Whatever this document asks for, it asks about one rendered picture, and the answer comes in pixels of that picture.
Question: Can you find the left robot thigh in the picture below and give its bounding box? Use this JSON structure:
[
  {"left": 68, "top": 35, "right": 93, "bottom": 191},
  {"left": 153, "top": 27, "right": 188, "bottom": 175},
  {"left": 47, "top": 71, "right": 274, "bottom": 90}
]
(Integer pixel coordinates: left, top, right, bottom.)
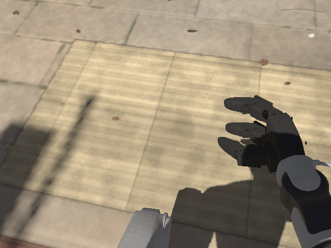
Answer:
[{"left": 117, "top": 208, "right": 172, "bottom": 248}]

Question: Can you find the right robot forearm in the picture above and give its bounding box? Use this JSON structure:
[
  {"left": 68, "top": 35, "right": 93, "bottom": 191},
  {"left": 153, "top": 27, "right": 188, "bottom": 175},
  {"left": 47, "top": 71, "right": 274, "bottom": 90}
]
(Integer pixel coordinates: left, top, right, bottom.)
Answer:
[{"left": 276, "top": 155, "right": 331, "bottom": 248}]

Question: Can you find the right robot hand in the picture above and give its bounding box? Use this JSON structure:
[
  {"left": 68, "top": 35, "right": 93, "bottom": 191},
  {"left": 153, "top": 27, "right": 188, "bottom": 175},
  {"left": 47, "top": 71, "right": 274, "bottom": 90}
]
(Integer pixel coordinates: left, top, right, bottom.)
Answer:
[{"left": 218, "top": 95, "right": 307, "bottom": 173}]

